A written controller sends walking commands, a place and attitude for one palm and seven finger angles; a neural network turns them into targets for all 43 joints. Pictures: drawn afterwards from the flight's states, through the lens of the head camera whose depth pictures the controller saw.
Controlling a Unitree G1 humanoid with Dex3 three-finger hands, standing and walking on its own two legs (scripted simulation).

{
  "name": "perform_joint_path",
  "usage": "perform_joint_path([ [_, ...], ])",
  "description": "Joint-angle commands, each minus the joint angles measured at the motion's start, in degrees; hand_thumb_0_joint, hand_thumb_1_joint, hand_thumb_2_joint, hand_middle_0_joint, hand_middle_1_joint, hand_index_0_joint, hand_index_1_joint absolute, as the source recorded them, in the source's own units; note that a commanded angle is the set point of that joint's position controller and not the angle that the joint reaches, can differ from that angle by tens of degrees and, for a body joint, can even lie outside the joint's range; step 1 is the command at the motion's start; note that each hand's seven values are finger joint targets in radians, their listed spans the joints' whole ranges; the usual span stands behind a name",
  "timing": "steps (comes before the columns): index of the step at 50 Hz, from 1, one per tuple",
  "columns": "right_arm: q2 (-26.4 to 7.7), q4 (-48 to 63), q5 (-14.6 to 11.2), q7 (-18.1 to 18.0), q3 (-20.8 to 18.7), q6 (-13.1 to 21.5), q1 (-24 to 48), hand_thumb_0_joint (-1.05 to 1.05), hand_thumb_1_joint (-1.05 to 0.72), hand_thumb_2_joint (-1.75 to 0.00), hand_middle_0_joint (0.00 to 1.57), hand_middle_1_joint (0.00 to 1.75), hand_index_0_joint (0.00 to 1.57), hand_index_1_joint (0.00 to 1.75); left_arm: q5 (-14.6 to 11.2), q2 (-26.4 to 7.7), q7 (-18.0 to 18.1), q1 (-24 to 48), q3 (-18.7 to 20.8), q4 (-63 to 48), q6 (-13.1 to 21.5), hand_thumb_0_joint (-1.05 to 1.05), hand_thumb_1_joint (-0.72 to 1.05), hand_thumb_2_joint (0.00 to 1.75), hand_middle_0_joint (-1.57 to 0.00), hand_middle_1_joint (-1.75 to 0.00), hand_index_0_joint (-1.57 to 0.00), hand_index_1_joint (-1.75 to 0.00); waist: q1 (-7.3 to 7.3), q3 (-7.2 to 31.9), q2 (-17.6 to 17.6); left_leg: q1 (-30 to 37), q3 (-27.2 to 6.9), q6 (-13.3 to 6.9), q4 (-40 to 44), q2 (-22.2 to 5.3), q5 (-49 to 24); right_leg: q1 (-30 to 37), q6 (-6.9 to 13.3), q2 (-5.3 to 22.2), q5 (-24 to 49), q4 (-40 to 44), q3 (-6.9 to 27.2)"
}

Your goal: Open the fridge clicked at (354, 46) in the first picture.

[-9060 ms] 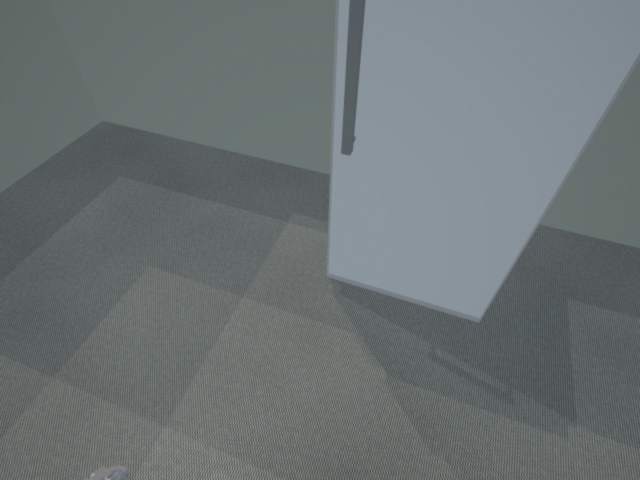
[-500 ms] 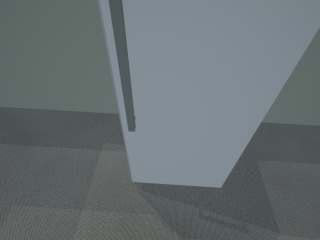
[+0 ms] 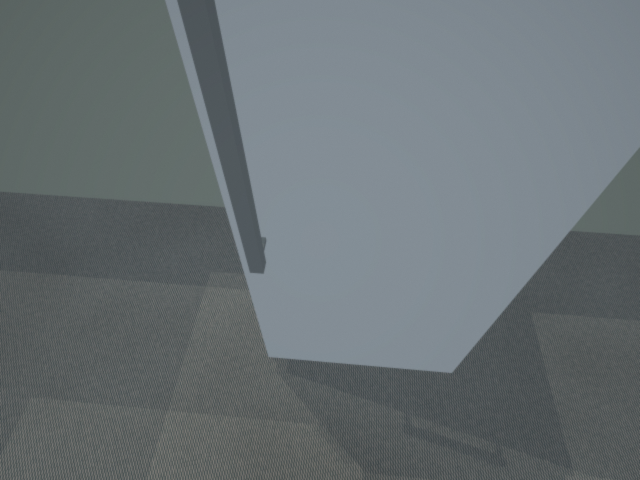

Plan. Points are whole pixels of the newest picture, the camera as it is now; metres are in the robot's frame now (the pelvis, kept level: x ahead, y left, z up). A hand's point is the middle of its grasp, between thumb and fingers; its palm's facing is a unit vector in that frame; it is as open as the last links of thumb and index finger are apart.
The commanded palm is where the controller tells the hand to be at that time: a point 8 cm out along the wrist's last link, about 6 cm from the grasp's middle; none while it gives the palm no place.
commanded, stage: come to a stop and stand still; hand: left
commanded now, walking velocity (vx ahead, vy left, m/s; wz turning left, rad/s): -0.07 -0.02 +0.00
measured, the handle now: (237, 148) +0.47 +0.14 +0.15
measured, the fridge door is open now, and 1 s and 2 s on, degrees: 0 0 0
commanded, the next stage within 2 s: look again from close up in 1.38 s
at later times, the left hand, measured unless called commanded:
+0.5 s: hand out of the picture +0.06 +0.21 -0.16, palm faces -0.02 -0.97 -0.25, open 7.4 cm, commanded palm none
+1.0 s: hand out of the picture -0.04 +0.21 -0.18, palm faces -0.01 -0.98 -0.20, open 7.4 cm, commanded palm none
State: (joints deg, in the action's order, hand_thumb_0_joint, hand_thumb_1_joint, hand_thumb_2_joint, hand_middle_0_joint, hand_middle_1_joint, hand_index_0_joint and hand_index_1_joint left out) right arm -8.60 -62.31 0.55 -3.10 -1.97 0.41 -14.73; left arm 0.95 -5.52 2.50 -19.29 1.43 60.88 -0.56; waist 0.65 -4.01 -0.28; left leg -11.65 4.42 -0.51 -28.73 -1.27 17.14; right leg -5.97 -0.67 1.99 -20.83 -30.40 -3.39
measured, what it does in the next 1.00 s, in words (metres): steps on the spot: right foot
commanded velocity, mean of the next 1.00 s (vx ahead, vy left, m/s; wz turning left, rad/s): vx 0.00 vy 0.00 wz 0.00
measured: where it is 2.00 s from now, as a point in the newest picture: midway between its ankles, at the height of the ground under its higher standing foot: outside the picture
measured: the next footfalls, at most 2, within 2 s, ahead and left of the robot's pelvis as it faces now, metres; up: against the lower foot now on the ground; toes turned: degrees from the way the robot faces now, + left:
right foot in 0.38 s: +0.05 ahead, -0.13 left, +0.00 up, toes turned +1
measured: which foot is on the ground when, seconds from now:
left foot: down 0.00-1.00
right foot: down 0.00-0.22, up 0.24-0.36, down 0.38-1.00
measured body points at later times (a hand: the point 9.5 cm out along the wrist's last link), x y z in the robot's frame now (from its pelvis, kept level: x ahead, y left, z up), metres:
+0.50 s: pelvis -0.04 +0.02 -0.02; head -0.06 +0.02 +0.43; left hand +0.06 +0.26 -0.14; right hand +0.04 -0.23 -0.15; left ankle -0.01 +0.10 -0.74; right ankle +0.01 -0.13 -0.74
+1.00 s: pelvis -0.03 +0.02 +0.00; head -0.02 +0.03 +0.45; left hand -0.04 +0.26 -0.16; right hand +0.00 -0.23 -0.14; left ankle -0.01 +0.10 -0.74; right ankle +0.01 -0.13 -0.74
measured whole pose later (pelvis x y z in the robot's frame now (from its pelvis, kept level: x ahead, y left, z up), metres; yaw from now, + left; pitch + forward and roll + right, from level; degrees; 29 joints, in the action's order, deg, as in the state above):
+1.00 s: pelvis -0.03 +0.02 +0.00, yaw +0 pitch -2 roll +0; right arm -12.0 -59.6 0.8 -0.2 0.5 0.7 -16.1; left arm 1.1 -12.2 1.1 -19.8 -1.4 59.9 -0.5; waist 0.8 -1.4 1.5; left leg -12.1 2.9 -3.4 -27.5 2.4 13.8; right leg -14.1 -2.1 1.7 -11.0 -26.8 2.4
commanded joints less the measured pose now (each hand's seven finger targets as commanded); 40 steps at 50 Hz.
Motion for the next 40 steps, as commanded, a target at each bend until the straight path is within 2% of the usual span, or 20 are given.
perform_joint_path([
  [1, -5.7, 3.4, 0.0, -0.4, -2.0, -0.7, -4.4, 0.00, -0.90, -0.90, 0.20, 0.30, 0.20, 0.30, 0.6, -9.8, 1.0, -8.2, 2.9, -2.3, 0.7, 0.00, 0.90, 0.90, -0.20, -0.30, -0.20, -0.30, 0.25, 6.9, 6.3, 0.4, -0.7, -0.6, -6.8, -4.0, -34.7, 3.0, 1.6, 7.5, 55.7, 0.9, 3.3],
  [3, -3.4, 5.2, 0.2, 0.2, -1.6, -1.0, -0.7, 0.00, -0.90, -0.90, 0.20, 0.30, 0.20, 0.30, 0.9, -11.1, 1.1, -9.1, 3.0, -2.1, 0.7, 0.00, 0.90, 0.90, -0.20, -0.30, -0.20, -0.30, 2.06, 6.5, 10.7, -11.3, 1.0, 0.9, -12.7, 0.0, -2.5, 10.5, 5.8, 13.0, 70.2, 0.5, 6.7],
  [5, -2.2, 6.5, 0.2, 0.6, -1.3, -1.4, 2.9, 0.00, -0.90, -0.90, 0.20, 0.30, 0.20, 0.30, 1.3, -10.7, 1.1, -7.3, 2.2, -2.8, 0.4, 0.00, 0.90, 0.90, -0.20, -0.30, -0.20, -0.30, 2.30, 3.8, 10.5, -14.5, -0.6, 0.9, -16.5, -0.3, 10.8, 8.2, 9.6, 15.6, 66.3, 2.5, 8.7],
  [6, -5.5, 13.4, -0.6, 0.9, -1.4, 0.0, 8.2, 0.00, -0.90, -0.90, 0.20, 0.30, 0.20, 0.30, 1.4, -13.0, 2.8, -4.7, 1.4, -6.7, 1.8, 0.00, 0.90, 0.90, -0.20, -0.30, -0.20, -0.30, 0.21, 2.9, 14.6, -16.8, 1.8, 1.2, -13.5, 3.3, 15.7, 6.0, 5.3, 10.0, 88.3, 1.4, 13.9],
  [7, -5.7, 14.8, -0.2, 1.4, -1.5, 0.1, 3.4, 0.00, -0.90, -0.90, 0.20, 0.30, 0.20, 0.30, 0.8, -16.2, 2.8, -0.8, 2.6, -9.6, 2.7, 0.00, 0.90, 0.90, -0.20, -0.30, -0.20, -0.30, -3.57, 7.8, 10.2, -14.2, 2.8, -0.2, -7.5, 4.3, 6.6, 11.6, 3.6, 10.7, 96.5, -5.9, 7.2],
  [8, -5.7, 12.1, -0.3, 1.9, -1.3, 0.7, -3.6, 0.00, -0.90, -0.90, 0.20, 0.30, 0.20, 0.30, 0.1, -17.1, 2.4, 0.0, 2.4, -11.1, 3.4, 0.00, 0.90, 0.90, -0.20, -0.30, -0.20, -0.30, -4.79, 16.1, 12.9, -5.1, 3.3, -2.4, -1.8, 4.2, -8.5, 10.9, 2.6, 8.7, 88.0, -14.2, 3.8],
  [9, -9.0, 11.2, 0.3, 1.8, -1.8, 0.9, -7.1, 0.00, -0.90, -0.90, 0.20, 0.30, 0.20, 0.30, -1.1, -14.8, 2.0, 1.7, 2.2, -12.3, 3.6, 0.00, 0.90, 0.90, -0.20, -0.30, -0.20, -0.30, -5.72, 20.4, 8.8, 6.7, -2.1, -4.8, -3.1, -0.6, -29.1, 3.7, 1.4, 5.7, 70.7, -19.1, 2.2],
  [10, -11.7, 11.2, 0.8, 1.6, -2.4, 0.9, -8.8, 0.00, -0.90, -0.90, 0.20, 0.30, 0.20, 0.30, -1.6, -12.1, 1.6, 2.7, 1.9, -13.5, 3.2, 0.00, 0.90, 0.90, -0.20, -0.30, -0.20, -0.30, -5.38, 20.1, -2.7, 15.9, -13.3, -10.2, -3.7, -9.5, -49.1, -10.7, 0.8, 1.3, 30.4, -24.1, 2.4],
  [11, -13.4, 11.4, 0.8, 1.7, -2.6, 0.6, -7.8, 0.00, -0.90, -0.90, 0.20, 0.30, 0.20, 0.30, -0.9, -10.2, 1.2, 4.4, 1.6, -14.6, 2.3, 0.00, 0.90, 0.90, -0.20, -0.30, -0.20, -0.30, -5.02, 11.8, -10.6, 14.7, -17.6, -14.7, 0.1, -14.2, -59.4, -20.1, 0.8, -2.2, -9.0, -28.6, 4.0],
  [12, -14.1, 13.0, 0.9, 1.2, -2.2, 0.4, -3.3, 0.00, -0.90, -0.90, 0.20, 0.30, 0.20, 0.30, -0.5, -10.9, 0.8, 6.0, 1.2, -16.1, 1.3, 0.00, 0.90, 0.90, -0.20, -0.30, -0.20, -0.30, -2.43, 3.8, -13.6, 7.6, -17.7, -15.8, 0.5, -14.4, -55.2, -22.5, 1.1, -0.8, -13.5, -25.9, 6.5],
  [13, -12.0, 14.3, 1.1, 1.2, -1.6, 0.4, 0.3, 0.00, -0.90, -0.90, 0.20, 0.30, 0.20, 0.30, -0.3, -11.7, 0.4, 6.5, 1.5, -15.7, 1.1, 0.00, 0.90, 0.90, -0.20, -0.30, -0.20, -0.30, -1.20, -0.6, -14.6, 0.3, -14.2, -13.9, 1.5, -12.6, -46.9, -19.9, 1.5, 0.2, -13.4, -20.2, 5.0],
  [15, -11.6, 16.4, 0.9, 1.9, -0.8, 0.4, 3.9, 0.00, -0.90, -0.90, 0.20, 0.30, 0.20, 0.30, -0.3, -11.1, -0.4, 0.7, 1.2, -13.1, 0.5, 0.00, 0.90, 0.90, -0.20, -0.30, -0.20, -0.30, 2.06, 1.1, -9.2, -10.8, -10.8, -9.6, 1.8, -9.0, -27.1, -7.2, 1.4, -1.5, -1.5, -9.4, 0.7],
  [17, -9.7, 17.5, 0.5, 2.1, -0.5, 0.5, 4.4, 0.00, -0.90, -0.90, 0.20, 0.30, 0.20, 0.30, 0.3, -13.6, -0.5, -2.9, 1.3, -11.8, 1.2, 0.00, 0.90, 0.90, -0.20, -0.30, -0.20, -0.30, 3.36, 4.5, 1.6, -12.6, -7.1, -4.3, -2.8, -3.1, -4.4, -2.3, 2.6, 1.4, 11.8, 2.4, 6.3],
  [18, -7.7, 17.5, 0.1, 2.3, -0.2, -0.3, 1.3, 0.00, -0.90, -0.90, 0.20, 0.30, 0.20, 0.30, 0.4, -15.4, -0.6, 0.5, 0.6, -13.1, 1.3, 0.00, 0.90, 0.90, -0.20, -0.30, -0.20, -0.30, -0.24, 3.4, 6.8, -10.9, -4.6, -1.9, -4.4, 0.5, 9.1, -10.0, 5.9, 8.1, 3.4, 6.7, 15.5],
  [19, -7.9, 16.8, 0.7, 2.6, -0.3, -0.9, -1.1, 0.00, -0.90, -0.90, 0.20, 0.30, 0.20, 0.30, 0.6, -16.8, -0.9, 4.4, 0.4, -14.7, 0.6, 0.00, 0.90, 0.90, -0.20, -0.30, -0.20, -0.30, -2.25, 1.7, 3.9, -5.6, -4.9, -2.0, -3.5, 1.4, 11.7, -19.9, 7.5, 9.6, -12.1, 9.8, 17.6],
  [20, -8.3, 16.0, 1.1, 3.0, -0.4, -1.3, -1.7, 0.00, -0.90, -0.90, 0.20, 0.30, 0.20, 0.30, 0.5, -17.3, -1.0, 7.4, 0.4, -16.0, 0.1, 0.00, 0.90, 0.90, -0.20, -0.30, -0.20, -0.30, -3.22, -1.8, 5.2, -4.5, -5.2, -2.2, -3.7, 1.8, 10.4, -25.5, 6.5, 7.1, -19.0, 10.8, 15.9],
  [22, -10.1, 15.0, 1.2, 3.0, -0.7, -1.1, -3.3, 0.00, -0.90, -0.90, 0.20, 0.30, 0.20, 0.30, 0.5, -17.0, -0.8, 9.0, 0.6, -16.6, 0.0, 0.00, 0.90, 0.90, -0.20, -0.30, -0.20, -0.30, -3.52, -4.7, 9.0, -6.3, -6.9, -2.6, -0.5, 0.0, 9.6, -26.0, 4.9, 4.1, -17.2, 8.7, 12.6],
  [26, -13.2, 15.2, 1.1, 2.8, -0.5, 0.8, 0.1, 0.00, -0.90, -0.90, 0.20, 0.30, 0.20, 0.30, 0.3, -15.0, -0.9, 4.0, 0.4, -15.6, 0.1, 0.00, 0.90, 0.90, -0.20, -0.30, -0.20, -0.30, 0.09, -2.1, -3.8, -16.4, -16.5, -4.8, 12.9, -6.5, 16.3, -10.8, 2.2, -1.0, 0.5, -0.8, 6.0],
  [29, -12.0, 14.4, 0.7, 2.5, 0.0, 1.4, -0.2, 0.00, -0.90, -0.90, 0.20, 0.30, 0.20, 0.30, 0.1, -14.5, -1.0, 2.1, 0.1, -13.9, 0.9, 0.00, 0.90, 0.90, -0.20, -0.30, -0.20, -0.30, 0.51, 2.3, -2.7, -12.7, -13.6, -4.0, 11.2, -4.9, 9.6, -7.0, 2.8, 0.3, 4.9, 2.0, 8.0],
  [40, -11.5, 8.4, 0.2, 2.2, 0.5, 1.5, -2.4, 0.00, -0.90, -0.90, 0.20, 0.30, 0.20, 0.30, 0.0, -13.9, -0.8, -0.1, -0.8, -7.5, 1.4, 0.00, 0.90, 0.90, -0.20, -0.30, -0.20, -0.30, -0.36, 1.6, -1.0, -6.9, -11.5, -3.1, 11.3, -4.5, 4.9, -7.5, 2.5, 2.3, 6.8, 6.1, 8.9],
])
